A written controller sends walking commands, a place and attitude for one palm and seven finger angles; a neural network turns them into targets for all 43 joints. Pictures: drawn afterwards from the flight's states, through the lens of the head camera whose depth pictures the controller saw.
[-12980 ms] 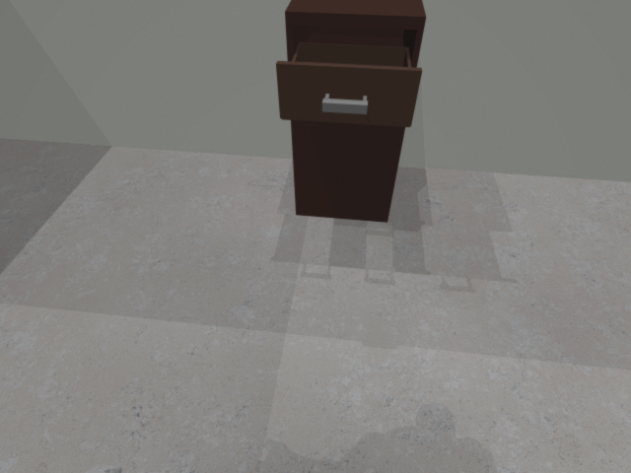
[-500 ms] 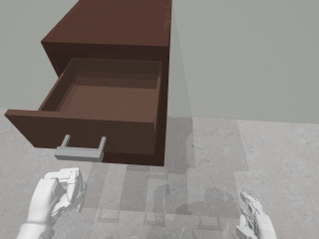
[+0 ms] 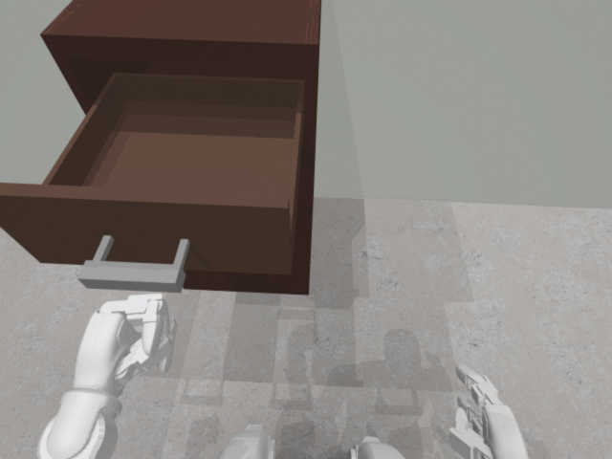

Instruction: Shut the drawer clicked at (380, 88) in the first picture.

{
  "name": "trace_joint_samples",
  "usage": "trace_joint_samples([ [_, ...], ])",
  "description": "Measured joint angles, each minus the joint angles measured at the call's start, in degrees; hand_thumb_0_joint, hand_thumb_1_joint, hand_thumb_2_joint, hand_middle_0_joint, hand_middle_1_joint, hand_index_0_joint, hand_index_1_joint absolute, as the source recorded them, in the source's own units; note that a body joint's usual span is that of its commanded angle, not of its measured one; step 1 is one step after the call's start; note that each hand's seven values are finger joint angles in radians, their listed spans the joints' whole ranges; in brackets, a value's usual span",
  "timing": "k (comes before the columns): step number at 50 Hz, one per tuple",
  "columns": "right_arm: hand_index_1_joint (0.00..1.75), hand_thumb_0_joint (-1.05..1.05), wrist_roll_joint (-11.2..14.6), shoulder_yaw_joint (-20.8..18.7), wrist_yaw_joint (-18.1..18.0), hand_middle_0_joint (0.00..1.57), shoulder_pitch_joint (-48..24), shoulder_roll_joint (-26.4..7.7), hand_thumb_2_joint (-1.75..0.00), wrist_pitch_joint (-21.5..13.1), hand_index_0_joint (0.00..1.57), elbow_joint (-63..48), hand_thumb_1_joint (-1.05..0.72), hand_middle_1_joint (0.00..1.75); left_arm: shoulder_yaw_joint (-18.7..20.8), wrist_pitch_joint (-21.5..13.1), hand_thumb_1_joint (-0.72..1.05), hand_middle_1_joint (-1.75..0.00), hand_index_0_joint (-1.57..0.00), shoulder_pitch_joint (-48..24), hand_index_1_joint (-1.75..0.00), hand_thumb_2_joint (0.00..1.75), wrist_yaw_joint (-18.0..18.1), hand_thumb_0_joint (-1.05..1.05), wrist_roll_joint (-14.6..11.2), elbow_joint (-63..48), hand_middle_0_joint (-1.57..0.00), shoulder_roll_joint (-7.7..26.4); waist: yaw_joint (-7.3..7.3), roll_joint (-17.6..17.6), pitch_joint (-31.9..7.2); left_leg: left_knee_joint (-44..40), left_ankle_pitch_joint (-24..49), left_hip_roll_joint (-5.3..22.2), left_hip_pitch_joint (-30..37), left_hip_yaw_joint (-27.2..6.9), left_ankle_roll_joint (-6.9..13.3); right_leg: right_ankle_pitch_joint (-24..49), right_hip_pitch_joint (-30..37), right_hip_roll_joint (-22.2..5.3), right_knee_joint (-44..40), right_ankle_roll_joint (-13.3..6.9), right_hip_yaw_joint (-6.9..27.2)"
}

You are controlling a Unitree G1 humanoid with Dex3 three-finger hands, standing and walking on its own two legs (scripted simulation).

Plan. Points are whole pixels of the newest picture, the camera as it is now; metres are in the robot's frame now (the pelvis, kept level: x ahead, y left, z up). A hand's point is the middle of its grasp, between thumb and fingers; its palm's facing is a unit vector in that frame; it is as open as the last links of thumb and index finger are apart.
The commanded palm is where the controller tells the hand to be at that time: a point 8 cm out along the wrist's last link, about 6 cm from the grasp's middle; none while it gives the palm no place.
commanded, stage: bring the fist close to the handle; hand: left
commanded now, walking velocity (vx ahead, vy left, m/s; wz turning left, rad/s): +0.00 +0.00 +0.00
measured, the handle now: (139, 260) +0.35 +0.24 +0.05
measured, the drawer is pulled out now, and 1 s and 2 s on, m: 0.29 0.26 0.14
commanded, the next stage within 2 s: push the drawer shut in 0.36 s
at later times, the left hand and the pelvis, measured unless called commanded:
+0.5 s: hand (163, 340) +0.25 +0.18 +0.05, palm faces -0.02 -1.00 -0.05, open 3.3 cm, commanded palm +0.24 +0.24 +0.06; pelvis +0.00 +0.00 +0.00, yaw +0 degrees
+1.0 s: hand (170, 300) +0.30 +0.18 +0.05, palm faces -0.03 -1.00 -0.05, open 3.0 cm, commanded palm +0.29 +0.23 +0.06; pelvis -0.01 +0.00 +0.00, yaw +1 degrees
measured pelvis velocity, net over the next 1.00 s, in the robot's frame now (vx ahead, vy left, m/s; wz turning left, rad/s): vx -0.01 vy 0.00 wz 0.01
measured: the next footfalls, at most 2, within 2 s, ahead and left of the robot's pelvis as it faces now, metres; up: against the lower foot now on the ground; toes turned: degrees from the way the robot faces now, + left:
none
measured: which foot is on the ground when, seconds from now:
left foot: down 0.00-1.00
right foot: down 0.00-1.00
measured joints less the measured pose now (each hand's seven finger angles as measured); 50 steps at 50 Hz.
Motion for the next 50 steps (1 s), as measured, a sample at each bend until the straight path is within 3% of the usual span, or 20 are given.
trace_joint_samples([
  [11,0.3,0.01,0.45,-0.07,-0.08,0.2,0.96,-0.13,-0.9,2.09,0.21,-0.37,-0.9,0.3,1.95,0.44,0.9,-1.6,-1.4,0.46,-1.6,0.9,-0.26,0.02,-1.34,-0.08,-1.39,1.26,-0.4,0.26,-0.28,0.08,-0.15,0.37,-0.2,-0.31,-0.28,-0.03,-0.08,0.41,-0.18,-0.26,-0.26],
  [25,0.3,0.01,0.57,-0.27,-0.55,0.2,0.45,-0.51,-0.9,2.09,0.21,-0.8,-0.9,0.3,1.07,0.06,0.9,-1.6,-1.4,0.34,-1.6,0.9,-0.18,0.02,-1.17,-0.13,-1.4,0.91,-0.29,0.3,-0.37,0.42,-0.29,0.22,-0.74,-0.38,-0.2,-0.25,-0.57,0.28,0.18,-0.19,-0.31],
  [50,0.3,0.01,0.71,0.69,-1.13,0.2,-0.15,-0.85,-0.9,2.94,0.21,2.12,-0.9,0.3,1.33,1.83,0.84,-1.6,-1.4,-15.8,-1.6,0.93,0.5,-0.01,0.38,11.49,-1.4,2.27,-0.21,0.21,0.69,0.61,0.53,-0.2,-2.26,-0.86,0.06,0.52,-1.67,-0.08,0.07,0.02,-0.76],
])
